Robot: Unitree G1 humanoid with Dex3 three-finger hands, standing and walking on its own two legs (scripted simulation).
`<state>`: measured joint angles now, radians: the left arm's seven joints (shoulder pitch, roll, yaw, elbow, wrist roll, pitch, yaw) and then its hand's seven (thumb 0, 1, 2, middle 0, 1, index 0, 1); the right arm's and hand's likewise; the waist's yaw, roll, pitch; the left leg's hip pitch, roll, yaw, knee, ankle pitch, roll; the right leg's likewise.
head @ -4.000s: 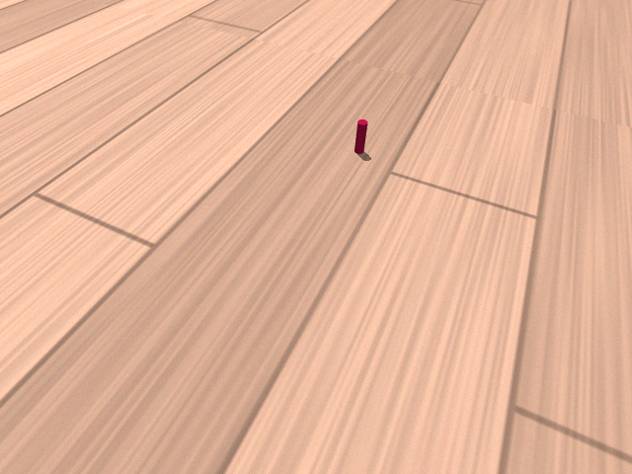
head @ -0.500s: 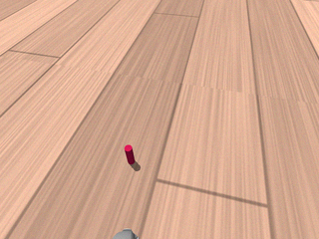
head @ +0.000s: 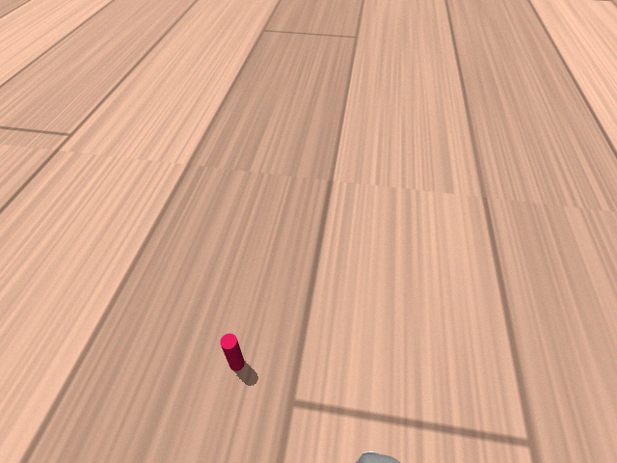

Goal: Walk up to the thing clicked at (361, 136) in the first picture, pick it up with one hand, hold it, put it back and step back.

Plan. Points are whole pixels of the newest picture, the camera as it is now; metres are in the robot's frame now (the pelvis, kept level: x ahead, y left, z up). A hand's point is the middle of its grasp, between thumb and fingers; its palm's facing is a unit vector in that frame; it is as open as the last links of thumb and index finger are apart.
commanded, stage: walk up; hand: left
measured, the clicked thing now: (233, 353) +0.55 +0.21 -0.68
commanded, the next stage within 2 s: stand in 1.94 s
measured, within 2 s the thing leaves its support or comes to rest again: neither
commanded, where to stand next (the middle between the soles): +0.20 +0.02 m, yaw -1 degrees
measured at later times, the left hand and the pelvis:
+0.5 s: hand out of the picture +0.17 +0.30 -0.16, palm faces -0.03 -0.92 -0.38, open 7.4 cm; pelvis +0.11 +0.02 -0.01, yaw +0 degrees
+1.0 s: hand (128, 398) +0.26 +0.27 -0.14, palm faces -0.02 -0.93 -0.37, open 7.4 cm; pelvis +0.17 +0.01 +0.01, yaw +0 degrees
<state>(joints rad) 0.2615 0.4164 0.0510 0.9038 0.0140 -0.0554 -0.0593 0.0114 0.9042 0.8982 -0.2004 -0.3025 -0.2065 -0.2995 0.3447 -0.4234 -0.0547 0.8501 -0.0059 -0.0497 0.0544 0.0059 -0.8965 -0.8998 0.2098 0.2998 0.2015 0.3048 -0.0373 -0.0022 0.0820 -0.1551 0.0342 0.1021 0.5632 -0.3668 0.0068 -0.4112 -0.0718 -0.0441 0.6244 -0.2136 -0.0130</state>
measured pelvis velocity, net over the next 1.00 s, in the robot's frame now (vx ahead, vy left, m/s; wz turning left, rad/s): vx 0.17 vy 0.01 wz -0.01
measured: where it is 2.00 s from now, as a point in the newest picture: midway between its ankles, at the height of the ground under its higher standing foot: outside the picture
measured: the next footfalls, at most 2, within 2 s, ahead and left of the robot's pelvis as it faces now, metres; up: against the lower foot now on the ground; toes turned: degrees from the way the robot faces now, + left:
right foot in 0.02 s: +0.14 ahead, -0.13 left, +0.00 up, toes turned -4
left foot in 0.40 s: +0.24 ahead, +0.15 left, +0.00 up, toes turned -1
